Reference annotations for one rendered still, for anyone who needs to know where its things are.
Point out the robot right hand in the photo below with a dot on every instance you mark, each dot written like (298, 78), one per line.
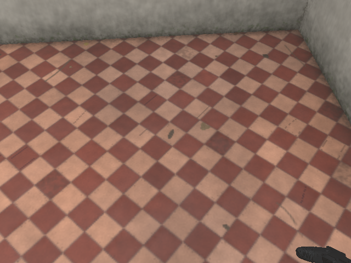
(322, 255)

